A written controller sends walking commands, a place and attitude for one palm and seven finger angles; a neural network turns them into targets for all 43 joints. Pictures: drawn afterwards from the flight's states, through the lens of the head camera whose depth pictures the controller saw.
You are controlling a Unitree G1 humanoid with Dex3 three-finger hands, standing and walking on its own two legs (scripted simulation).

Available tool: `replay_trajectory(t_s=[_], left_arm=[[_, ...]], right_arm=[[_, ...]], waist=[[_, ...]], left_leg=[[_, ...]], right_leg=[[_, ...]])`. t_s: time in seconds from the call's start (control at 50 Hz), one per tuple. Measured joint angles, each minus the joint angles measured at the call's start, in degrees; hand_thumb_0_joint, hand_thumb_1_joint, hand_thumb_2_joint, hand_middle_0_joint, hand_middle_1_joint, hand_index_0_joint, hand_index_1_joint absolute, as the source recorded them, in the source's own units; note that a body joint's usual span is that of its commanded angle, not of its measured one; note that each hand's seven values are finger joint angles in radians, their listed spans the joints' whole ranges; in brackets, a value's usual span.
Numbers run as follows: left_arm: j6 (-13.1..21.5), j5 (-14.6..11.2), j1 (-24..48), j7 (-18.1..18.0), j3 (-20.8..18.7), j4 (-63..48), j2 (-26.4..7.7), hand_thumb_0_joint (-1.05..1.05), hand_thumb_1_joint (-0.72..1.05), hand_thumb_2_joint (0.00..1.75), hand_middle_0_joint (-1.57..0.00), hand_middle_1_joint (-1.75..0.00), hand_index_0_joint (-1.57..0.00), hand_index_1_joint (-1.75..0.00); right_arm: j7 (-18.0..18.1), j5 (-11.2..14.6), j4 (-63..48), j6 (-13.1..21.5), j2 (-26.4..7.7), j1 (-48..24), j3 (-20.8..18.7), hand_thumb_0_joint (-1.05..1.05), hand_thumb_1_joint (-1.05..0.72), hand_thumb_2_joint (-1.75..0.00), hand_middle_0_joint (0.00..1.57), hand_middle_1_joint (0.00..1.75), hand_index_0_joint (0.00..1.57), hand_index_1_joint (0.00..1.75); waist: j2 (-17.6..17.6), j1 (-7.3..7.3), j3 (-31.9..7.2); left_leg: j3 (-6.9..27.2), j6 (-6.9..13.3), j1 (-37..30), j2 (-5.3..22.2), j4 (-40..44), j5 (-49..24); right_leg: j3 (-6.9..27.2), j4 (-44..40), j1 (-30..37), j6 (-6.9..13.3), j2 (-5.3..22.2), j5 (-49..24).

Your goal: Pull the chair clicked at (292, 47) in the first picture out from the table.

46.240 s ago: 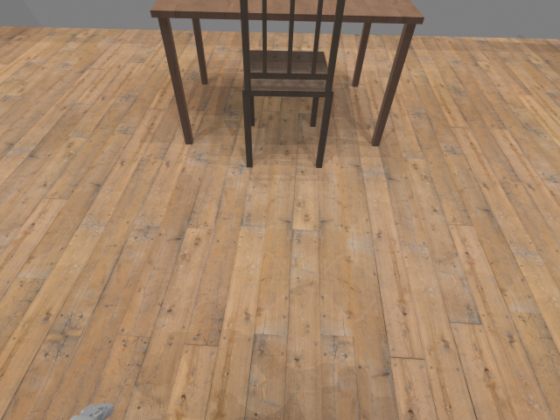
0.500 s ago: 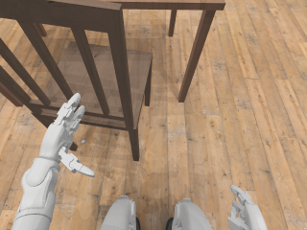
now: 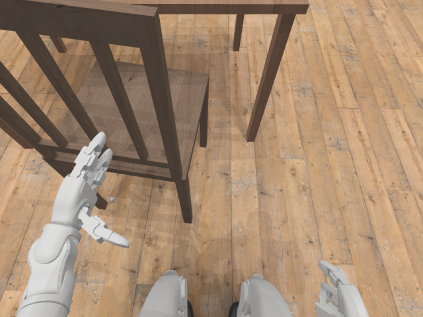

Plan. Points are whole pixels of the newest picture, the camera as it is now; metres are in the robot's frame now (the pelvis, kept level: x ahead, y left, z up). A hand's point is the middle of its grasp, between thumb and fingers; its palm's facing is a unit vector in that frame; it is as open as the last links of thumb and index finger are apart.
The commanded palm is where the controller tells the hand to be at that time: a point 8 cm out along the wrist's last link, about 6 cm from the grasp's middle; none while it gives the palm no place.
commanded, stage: aim the fingers beside a spindle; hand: left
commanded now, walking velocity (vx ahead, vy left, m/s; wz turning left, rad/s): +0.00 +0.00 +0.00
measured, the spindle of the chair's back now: (75, 107) +0.50 +0.29 +0.05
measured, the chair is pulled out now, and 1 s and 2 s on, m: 0.17 0.17 0.17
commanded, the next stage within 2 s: none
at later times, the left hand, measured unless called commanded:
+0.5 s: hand (110, 196) +0.32 +0.20 +0.01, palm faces -0.12 -0.99 -0.06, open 16.9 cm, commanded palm +0.32 +0.24 +0.02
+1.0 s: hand (114, 196) +0.33 +0.19 +0.01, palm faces -0.16 -0.99 -0.03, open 16.9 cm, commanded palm +0.32 +0.25 +0.02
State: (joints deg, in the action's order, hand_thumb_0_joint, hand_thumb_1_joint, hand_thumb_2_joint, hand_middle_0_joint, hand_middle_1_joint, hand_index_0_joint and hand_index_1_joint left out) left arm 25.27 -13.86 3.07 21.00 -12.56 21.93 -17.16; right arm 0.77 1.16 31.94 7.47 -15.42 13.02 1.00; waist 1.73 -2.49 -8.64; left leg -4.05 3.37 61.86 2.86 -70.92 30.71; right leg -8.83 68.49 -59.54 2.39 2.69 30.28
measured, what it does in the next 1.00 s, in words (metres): stands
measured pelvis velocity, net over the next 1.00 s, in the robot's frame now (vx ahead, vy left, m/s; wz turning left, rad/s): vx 0.00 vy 0.00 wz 0.00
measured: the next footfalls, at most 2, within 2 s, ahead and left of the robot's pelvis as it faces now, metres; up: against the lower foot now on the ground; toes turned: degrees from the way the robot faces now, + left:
none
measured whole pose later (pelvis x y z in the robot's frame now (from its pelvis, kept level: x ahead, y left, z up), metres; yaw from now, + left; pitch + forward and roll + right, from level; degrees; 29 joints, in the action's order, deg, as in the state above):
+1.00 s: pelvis +0.00 +0.00 +0.00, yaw +0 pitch +22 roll -3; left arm 23.9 -14.3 6.8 23.3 -12.3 26.3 -17.9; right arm 1.3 1.3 32.4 8.2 -15.9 12.8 1.8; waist 1.8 -2.8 -9.2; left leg -3.6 3.7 63.5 2.6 -71.9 30.9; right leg -9.0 69.0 -60.8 2.1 2.8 30.3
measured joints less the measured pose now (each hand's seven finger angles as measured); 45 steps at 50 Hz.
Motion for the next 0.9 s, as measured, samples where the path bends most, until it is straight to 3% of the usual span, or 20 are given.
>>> replay_trajectory(t_s=[0.2,0.44,0.62,0.76,0.9], left_arm=[[-0.8,0.3,4.8,1.3,-0.6,3.3,-1.2,-0.01,-0.5,0.3,-0.06,-0.08,-0.07,-0.08],[-1.5,-1.0,3.1,2.2,-3.5,5.4,-2.8,-0.01,-0.5,0.3,-0.06,-0.08,-0.07,-0.08],[-0.1,-0.9,2.9,3.2,-0.6,1.6,-1.2,-0.01,-0.5,0.3,-0.06,-0.08,-0.06,-0.08],[-2.1,-0.6,4.1,1.9,-4.0,5.2,-2.8,-0.01,-0.5,0.3,-0.07,-0.08,-0.07,-0.08],[-0.3,-1.9,0.1,2.8,-1.3,-0.5,-1.8,-0.01,-0.5,0.3,-0.06,-0.08,-0.06,-0.08]], right_arm=[[0.7,-0.1,0.1,0.6,-0.3,-1.5,0.2,0.01,-0.9,-0.9,0.2,0.3,0.2,0.3],[0.3,0.3,-0.1,-0.4,-0.1,0.3,0.7,0.01,-0.9,-0.9,0.2,0.3,0.2,0.3],[0.7,0.1,1.2,1.0,-0.6,0.2,0.1,0.01,-0.9,-0.9,0.2,0.3,0.2,0.3],[0.4,0.1,-0.4,-0.2,-0.1,-0.4,0.6,0.01,-0.9,-0.9,0.2,0.3,0.2,0.3],[0.3,0.3,0.0,0.6,-0.3,0.6,0.3,0.01,-0.9,-0.9,0.2,0.3,0.2,0.3]], waist=[[-0.1,-0.45,0.6],[0.0,-0.79,0.0],[0.2,-0.56,0.2],[-0.4,-1.38,0.2],[0.4,-0.18,0.0]], left_leg=[[0.8,-0.6,1.6,0.3,-1.4,0.0],[0.7,-0.9,1.1,0.6,-0.8,0.1],[0.8,-0.6,1.0,0.4,-0.7,0.0],[0.2,-0.4,1.6,0.6,-1.2,0.3],[0.5,0.0,0.3,0.1,0.0,0.0]], right_leg=[[-0.7,1.3,-1.4,0.7,-0.2,0.2],[-0.5,0.8,-1.1,1.0,-0.7,0.3],[-0.6,0.5,-0.8,0.6,-0.5,0.1],[0.0,1.0,-1.7,0.5,-0.7,0.1],[-0.2,-0.6,0.0,-0.1,-0.4,-0.3]])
